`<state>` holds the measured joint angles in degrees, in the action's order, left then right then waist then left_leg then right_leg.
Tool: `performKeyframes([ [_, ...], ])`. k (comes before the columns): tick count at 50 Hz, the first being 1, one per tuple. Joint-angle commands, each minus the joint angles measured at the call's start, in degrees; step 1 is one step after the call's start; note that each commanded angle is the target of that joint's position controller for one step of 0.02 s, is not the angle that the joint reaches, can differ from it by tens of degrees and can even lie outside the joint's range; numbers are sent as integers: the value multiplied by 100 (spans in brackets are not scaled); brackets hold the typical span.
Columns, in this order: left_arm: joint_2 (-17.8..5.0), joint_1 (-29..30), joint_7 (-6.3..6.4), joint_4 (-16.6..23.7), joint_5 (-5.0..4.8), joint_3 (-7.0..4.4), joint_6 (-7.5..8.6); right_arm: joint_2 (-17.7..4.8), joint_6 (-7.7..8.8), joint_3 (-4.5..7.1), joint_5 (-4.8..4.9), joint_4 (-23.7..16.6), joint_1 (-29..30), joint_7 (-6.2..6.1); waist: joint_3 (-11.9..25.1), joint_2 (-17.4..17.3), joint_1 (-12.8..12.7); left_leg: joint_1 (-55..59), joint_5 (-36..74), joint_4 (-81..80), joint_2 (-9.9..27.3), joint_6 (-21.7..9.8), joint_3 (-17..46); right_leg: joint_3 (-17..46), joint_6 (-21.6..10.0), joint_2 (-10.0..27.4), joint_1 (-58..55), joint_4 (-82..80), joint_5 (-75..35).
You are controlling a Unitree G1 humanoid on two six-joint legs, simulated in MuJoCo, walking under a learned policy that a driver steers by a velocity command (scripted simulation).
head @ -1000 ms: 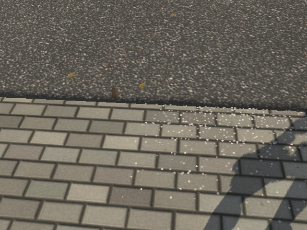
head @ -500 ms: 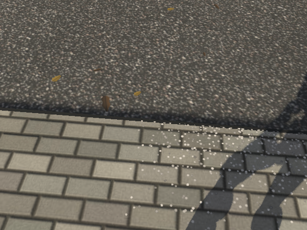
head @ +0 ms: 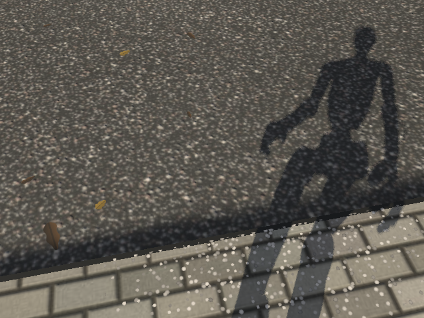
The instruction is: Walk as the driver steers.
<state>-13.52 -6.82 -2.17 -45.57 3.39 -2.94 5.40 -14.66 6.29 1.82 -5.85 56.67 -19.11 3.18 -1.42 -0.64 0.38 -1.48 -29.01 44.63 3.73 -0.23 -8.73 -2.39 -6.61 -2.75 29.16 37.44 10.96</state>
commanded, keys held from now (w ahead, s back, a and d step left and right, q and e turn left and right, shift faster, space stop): w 0.16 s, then w+q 0.46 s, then w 0.06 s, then no key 0.32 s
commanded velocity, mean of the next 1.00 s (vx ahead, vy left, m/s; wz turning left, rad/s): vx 0.43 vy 0.00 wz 0.12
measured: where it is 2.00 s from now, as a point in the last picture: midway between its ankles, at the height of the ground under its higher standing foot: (200, 272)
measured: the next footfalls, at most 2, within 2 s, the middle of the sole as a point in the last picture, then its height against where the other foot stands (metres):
left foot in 0.48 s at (183, 307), level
right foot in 0.90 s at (233, 250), level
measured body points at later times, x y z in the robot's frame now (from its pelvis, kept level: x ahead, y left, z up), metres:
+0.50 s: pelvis +0.33 +0.04 +0.00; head +0.34 +0.04 +0.45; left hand +0.25 +0.27 -0.14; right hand +0.53 -0.19 -0.10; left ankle +0.46 +0.13 -0.72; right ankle +0.10 -0.08 -0.71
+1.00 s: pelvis +0.58 +0.06 +0.01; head +0.60 +0.06 +0.46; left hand +0.59 +0.33 -0.12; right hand +0.75 -0.17 -0.11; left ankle +0.51 +0.15 -0.63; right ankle +0.64 -0.03 -0.71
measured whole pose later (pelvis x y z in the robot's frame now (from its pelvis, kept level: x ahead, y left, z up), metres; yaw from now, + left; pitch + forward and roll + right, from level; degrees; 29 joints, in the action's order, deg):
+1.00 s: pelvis +0.58 +0.06 +0.01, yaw +13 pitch +1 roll -1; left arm -14.2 -16.1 -1.2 -49.1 3.5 -1.7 8.1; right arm -15.7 6.5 3.6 -3.0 47.6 -12.6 2.7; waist -1.0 -1.1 -1.9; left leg -30.0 -31.2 72.5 -6.7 0.0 5.7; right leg -3.1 -2.2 -0.8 22.6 37.2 14.9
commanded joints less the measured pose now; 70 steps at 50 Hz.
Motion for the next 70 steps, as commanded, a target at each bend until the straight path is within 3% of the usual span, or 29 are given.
performKeyframes([
  [1, -1221, -3197, 137, -822, 39, -418, 119, -323, 263, -120, 313, -686, 905, 270, 618, 438, -1490, -5563, 63, 3363, -299, -311, 1491, 4100, -1338, 1758, -5544, -1872, 831],
  [3, -534, -2042, 99, -761, -52, -158, 145, -703, 199, -29, 68, -711, 723, -71, 412, 238, -690, -4525, 856, 2971, 233, -443, 1646, 3225, -1249, 1588, -3426, -2088, 160],
  [6, 81, -980, 25, -505, -2, 108, 148, -183, -22, -163, 44, -602, 457, -190, 93, 178, 26, -3465, 1255, 2407, 516, -375, 1446, 2371, -1173, 1397, -1230, -2695, -9],
  [10, -341, -1461, -46, -565, 153, 28, 303, -31, -126, -248, 133, -720, 975, -100, 37, 100, -229, -3502, 3041, 638, 469, -106, 921, 1254, -1021, 996, -924, -2695, -1215],
  [13, -468, -2320, -155, -910, 77, -6, 254, 11, -245, -239, 182, -845, 1521, 11, -82, 361, -471, -3301, 3723, -392, 183, -72, 624, 961, -960, 1083, -1331, -2560, -2048],
  [22, -587, -2284, -74, -1147, 163, -11, 92, -454, -251, 56, 344, -1187, 2322, 6, -124, 472, -255, -2935, 2996, -1566, -425, -687, 495, 291, -377, 1619, -3692, -2363, -3833],
  [24, -717, -2309, -93, -1083, 250, -28, 90, -769, -115, 228, 473, -978, 1404, -62, 510, 387, 147, -985, 3084, -1263, -813, -989, 430, -208, 29, 1248, -3113, -997, -5207],
  [25, -284, -3152, -46, -1117, 322, 134, 134, -853, -53, 225, 498, -744, 382, -65, 1786, -210, 86, 1823, 3357, -742, -91, -1861, 1694, -170, 533, 865, -1305, 580, -4023],
  [26, -315, -2935, -147, -964, 341, 245, 187, -960, -67, 290, 467, -395, -1227, -118, 2452, -775, 914, 3537, 2247, -1806, 1045, -2804, 4144, 14, 973, -84, 549, 2481, -329],
  [27, -482, -1791, -259, -709, 137, 116, 139, -825, -23, 253, 237, 20, -2046, -135, 1900, -463, 1252, 3402, 1660, -2543, 1147, -2357, 4756, 658, 710, -188, 1493, 3714, 1953],
  [28, -497, -1082, -167, -470, -11, 93, 157, -1019, 111, 349, 220, -33, -1368, -162, 653, -210, 982, 2139, 1194, -2750, 1034, -1840, 4287, 997, 435, 259, 1967, 3904, 1642],
  [29, -551, -909, -8, -420, 102, 109, 172, -764, 160, 283, 245, -149, -663, -183, 253, -125, 690, 1044, 1512, -2871, 840, -1798, 3878, 1067, 331, 510, 1631, 3626, 1322],
  [32, -2, -1054, 151, -370, 302, 280, 25, -98, 187, 37, 366, -433, 388, -133, 119, -79, -109, -946, 2084, -3397, 550, -1772, 3061, 907, 335, 919, 415, 2742, 921],
  [39, -113, -94, -56, 118, 14, 296, -80, -693, 290, 251, 236, -545, -11, 117, 225, -207, -33, -2680, 5441, -2874, -137, -1363, 1589, -9, 759, 545, -1045, 737, -1531],
  [40, -147, -673, -129, -60, 99, 284, -41, -701, 272, 254, 91, -589, 39, 142, 331, -204, -211, -2957, 5314, -2489, -117, -1299, 1566, 158, 749, 534, -1506, 1412, -2325],
  [43, -826, -1158, -6, -115, 83, -24, 122, -684, 277, 244, 230, -836, 422, 77, 321, -110, -565, -2353, 6426, -1577, 62, -1005, 1866, 61, 801, 399, -1587, 1260, -1093],
  [45, -999, -2988, 239, -616, 2, -185, 192, -1036, 339, 373, 345, -1234, 1460, 66, 544, 129, -1448, -2834, 7116, 297, -240, -704, 1811, -197, 585, 92, -3062, 469, -1112],
  [46, -1032, -3858, 343, -797, -93, -188, 250, -608, 413, 259, 413, -1377, 1376, 138, 1077, 1116, -1711, -2883, 4571, 2653, -881, -364, 1643, 570, -274, 811, -3746, -588, -3178],
  [47, -1009, -2688, 181, -342, -32, 10, 307, 398, 366, 64, 233, -1088, -497, 168, 1920, 1812, -203, -4144, -1252, 3763, -1378, 133, 1491, 3216, -2326, 2795, -4427, -1057, -6168],
  [48, -1069, -1999, 117, -168, 229, -104, 383, -128, 179, 182, 437, -1230, -172, 33, 921, 313, -355, -4530, -1072, 4147, -1047, 63, 2005, 3435, -2213, 2970, -3448, -1306, -5971],
  [50, -166, -452, 50, 53, -181, 149, 344, -489, -190, 216, 158, -1406, 230, -281, 677, -84, 185, -4428, -450, 3247, -84, 293, 1976, 2792, -1361, 2459, -1972, -1643, -2884],
  [51, 306, -238, 66, 148, -240, 335, 320, -196, -218, 120, -25, -1323, 171, -358, 605, 58, 258, -3618, 4, 2683, 115, 499, 1953, 2075, -1053, 1967, -1162, -1681, -3384],
  [55, -718, 453, -117, 136, 26, 129, 234, 167, -288, -46, 195, -795, -1227, 180, 509, 149, 961, 25, 2775, 1997, -94, 959, 671, -107, -55, 495, 1759, -1250, -3009],
  [57, -850, 589, -205, 134, -64, 149, 207, -463, -142, 223, 371, -779, -1553, 292, 412, 94, 1097, 92, 2993, 743, -347, 913, 458, -94, 51, 618, 1108, -557, -3329],
  [58, -825, 356, -261, 94, -169, 168, 174, -673, -55, 310, 398, -824, -1374, 241, 403, 134, 932, -159, 3174, -207, -355, 756, 531, 119, 86, 773, 301, -235, -3332],
  [60, -944, -1385, -209, -129, -354, -25, -23, -1266, -23, 337, 618, -1538, 781, 158, 823, -426, -565, -1286, 4399, -1322, 84, -354, 1395, -12, 415, 501, -1346, -125, -1425],
  [61, -1105, -1175, -160, -40, -319, -113, -60, -992, -33, 264, 611, -1688, 1233, 108, 897, -202, -589, -1448, 4050, -1356, 70, -420, 1284, -85, 423, 516, -1665, -56, -1198],
  [65, -458, -322, -212, 290, -491, -17, 30, -489, -207, 146, 711, -1515, 800, 50, 729, 110, -277, -1722, 3358, -1412, 65, -173, 1214, 10, 548, 598, -1875, -408, -1301],
  [70, -659, 135, -345, 507, -431, -104, 21, -636, -367, 214, 657, -1345, 272, 41, 636, 53, -28, -1514, 3090, -1610, -98, 13, 900, 53, 660, 533, -2043, -688, -1349],
])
